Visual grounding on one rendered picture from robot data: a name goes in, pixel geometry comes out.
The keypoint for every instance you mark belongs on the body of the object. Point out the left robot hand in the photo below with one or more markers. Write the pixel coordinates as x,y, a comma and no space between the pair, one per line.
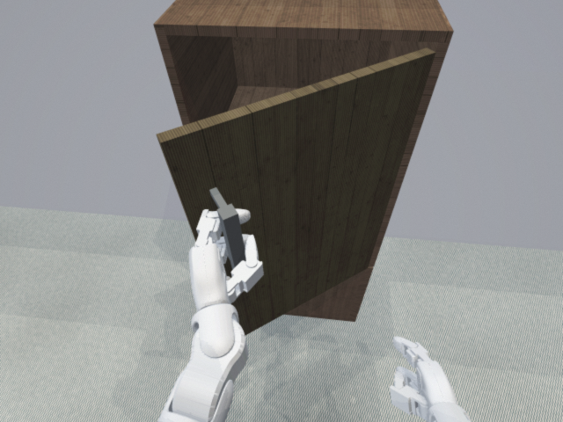
206,259

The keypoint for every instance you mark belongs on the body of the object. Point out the robot right forearm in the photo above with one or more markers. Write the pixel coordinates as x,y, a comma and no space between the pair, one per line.
447,412

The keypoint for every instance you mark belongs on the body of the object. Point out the robot left forearm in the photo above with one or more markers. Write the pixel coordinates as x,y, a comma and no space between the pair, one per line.
204,390

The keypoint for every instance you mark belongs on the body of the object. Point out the cupboard door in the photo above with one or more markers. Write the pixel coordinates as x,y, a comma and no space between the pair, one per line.
314,166

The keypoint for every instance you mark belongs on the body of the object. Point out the handle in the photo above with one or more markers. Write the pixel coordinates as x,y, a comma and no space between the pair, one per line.
230,224

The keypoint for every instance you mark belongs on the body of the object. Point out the right robot hand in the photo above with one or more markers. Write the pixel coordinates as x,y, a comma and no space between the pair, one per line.
416,393

